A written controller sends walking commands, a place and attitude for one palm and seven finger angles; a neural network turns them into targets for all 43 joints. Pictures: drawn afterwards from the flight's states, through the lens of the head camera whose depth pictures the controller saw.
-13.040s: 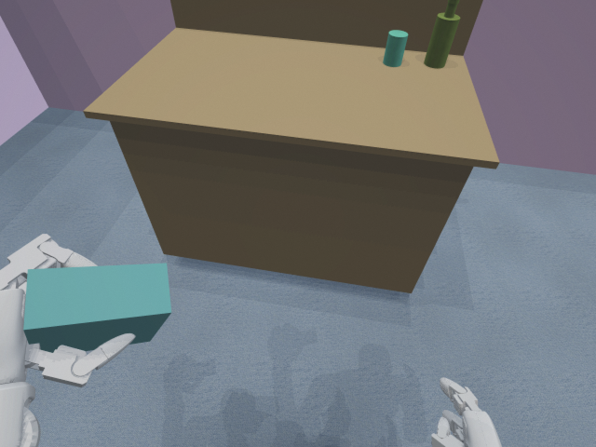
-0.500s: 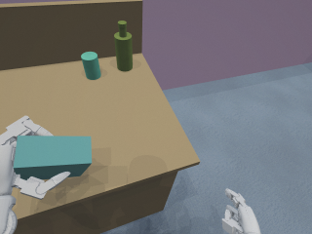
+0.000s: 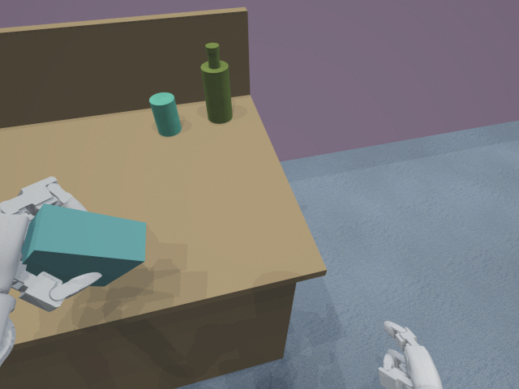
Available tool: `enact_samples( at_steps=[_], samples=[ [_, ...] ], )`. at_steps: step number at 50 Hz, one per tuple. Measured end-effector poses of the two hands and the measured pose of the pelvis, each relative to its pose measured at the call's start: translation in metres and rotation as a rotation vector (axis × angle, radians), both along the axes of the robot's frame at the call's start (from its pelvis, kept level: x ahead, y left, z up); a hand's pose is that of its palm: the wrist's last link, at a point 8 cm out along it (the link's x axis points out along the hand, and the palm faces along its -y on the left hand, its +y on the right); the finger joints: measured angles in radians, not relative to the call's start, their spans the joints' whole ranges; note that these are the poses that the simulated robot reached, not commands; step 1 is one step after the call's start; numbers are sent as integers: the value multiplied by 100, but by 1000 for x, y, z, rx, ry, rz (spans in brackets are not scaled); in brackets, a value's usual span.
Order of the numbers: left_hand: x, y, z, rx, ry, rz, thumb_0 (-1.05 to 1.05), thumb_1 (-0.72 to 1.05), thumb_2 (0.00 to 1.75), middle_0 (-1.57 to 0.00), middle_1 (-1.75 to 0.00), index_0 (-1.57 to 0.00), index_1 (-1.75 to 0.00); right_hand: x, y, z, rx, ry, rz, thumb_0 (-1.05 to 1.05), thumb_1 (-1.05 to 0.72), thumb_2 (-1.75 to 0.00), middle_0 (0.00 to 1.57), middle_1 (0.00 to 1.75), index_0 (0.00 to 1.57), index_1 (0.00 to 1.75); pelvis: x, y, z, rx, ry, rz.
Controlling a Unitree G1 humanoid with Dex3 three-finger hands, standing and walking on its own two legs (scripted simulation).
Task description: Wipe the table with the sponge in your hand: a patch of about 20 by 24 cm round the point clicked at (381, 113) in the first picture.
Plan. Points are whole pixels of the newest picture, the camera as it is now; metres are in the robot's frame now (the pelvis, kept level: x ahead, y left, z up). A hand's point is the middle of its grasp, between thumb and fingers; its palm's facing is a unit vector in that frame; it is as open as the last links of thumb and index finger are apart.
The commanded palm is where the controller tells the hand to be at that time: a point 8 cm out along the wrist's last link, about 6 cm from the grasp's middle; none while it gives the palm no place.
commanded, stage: turn the palm down, sponge in hand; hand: left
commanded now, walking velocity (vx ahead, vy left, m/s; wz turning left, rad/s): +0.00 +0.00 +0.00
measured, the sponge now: (94, 253) +0.23 +0.24 +0.14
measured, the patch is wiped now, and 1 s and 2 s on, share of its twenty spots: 0.00 0.00 0.00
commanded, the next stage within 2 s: move the sponge above the wiping area in 1.76 s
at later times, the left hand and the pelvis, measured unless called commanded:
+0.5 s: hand (63, 242) +0.23 +0.27 +0.16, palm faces +0.22 -0.43 -0.87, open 9.6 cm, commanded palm +0.20 +0.28 +0.21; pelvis +0.02 -0.02 -0.01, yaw -1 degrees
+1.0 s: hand (45, 241) +0.23 +0.29 +0.16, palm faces +0.13 -0.22 -0.97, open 9.6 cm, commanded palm +0.19 +0.30 +0.23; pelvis +0.00 +0.02 +0.01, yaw -1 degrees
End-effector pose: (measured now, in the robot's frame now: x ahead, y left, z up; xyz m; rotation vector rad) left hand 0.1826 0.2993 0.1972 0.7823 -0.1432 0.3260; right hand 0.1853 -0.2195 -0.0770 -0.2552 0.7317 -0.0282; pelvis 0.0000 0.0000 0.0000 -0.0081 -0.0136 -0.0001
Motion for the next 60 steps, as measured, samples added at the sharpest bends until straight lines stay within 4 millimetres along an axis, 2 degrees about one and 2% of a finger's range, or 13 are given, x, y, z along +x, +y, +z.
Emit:
enact_samples(
  at_steps=[3, 5, 10, 15, 19, 24, 29, 34, 42, 47, 53, 60],
  samples=[
    [0, 10, 3, 14, 30, 95, 0, -44, 101, -79, -137, -78, -136, 0, -10, -7, -2, 18, -6, 1, -91, -90, 20, 30, 20, 30, 1, -8, -1, 1, -4, 10],
    [3, 9, 1, 25, 87, 115, 0, -44, 101, -79, -137, -78, -136, 1, -17, -10, 1, 13, -21, 1, -91, -90, 20, 30, 20, 30, 2, -13, -1, 3, -7, 8],
    [13, -16, -6, 96, 206, 5, 0, -44, 101, -79, -137, -78, -137, 4, -32, -9, 3, -18, -67, 1, -91, -90, 20, 30, 20, 30, 7, -21, -1, 10, -3, -4],
    [16, -36, 6, 182, 161, -83, 0, -44, 101, -79, -137, -78, -136, 4, -45, -8, 2, -25, -102, 1, -91, -90, 20, 30, 20, 30, 13, -27, -4, 14, 12, -15],
    [14, -30, 17, 229, 129, -30, 0, -44, 101, -79, -137, -78, -136, 2, -52, -11, 1, -9, -122, 1, -91, -90, 20, 30, 20, 30, 16, -27, -6, 17, 22, -17],
    [14, -13, 13, 261, 195, 68, 0, -44, 101, -79, -137, -78, -136, -1, -53, -16, -6, 10, -138, 1, -91, -90, 20, 30, 20, 30, 17, -22, -6, 18, 24, -15],
    [14, -16, 3, 304, 244, 45, 0, -44, 101, -79, -137, -78, -136, 1, -42, -14, -9, 0, -137, 1, -91, -90, 20, 30, 20, 30, 15, -15, -6, 15, 22, -18],
    [15, -24, 7, 368, 197, 9, 0, -44, 101, -79, -137, -78, -136, 8, -22, -8, 10, -22, -117, 1, -91, -90, 20, 30, 20, 30, 11, -5, -4, 8, 16, -21],
    [19, 1, 20, 422, 226, 144, 0, -44, 102, -79, -137, -78, -136, 24, 15, 0, 61, -36, -64, 1, -91, -90, 20, 30, 20, 30, 4, 11, 2, 3, -6, -22],
    [19, 4, 16, 456, 295, 142, 0, -44, 102, -79, -137, -78, -136, 37, 33, 9, 69, -63, -26, 1, -91, -90, 20, 30, 20, 30, 1, 19, 6, 3, -17, -21],
    [20, 1, 15, 521, 302, 111, 0, -44, 102, -79, -137, -78, -136, 50, 48, 18, 62, -75, 20, 1, -91, -90, 20, 30, 20, 30, -1, 25, 9, 3, -30, -17],
    [24, 10, 21, 569, 311, 189, 0, -44, 102, -79, -137, -78, -136, 60, 56, 21, 71, -63, 56, 1, -91, -90, 20, 30, 20, 30, -2, 26, 11, 3, -41, -16]
  ],
)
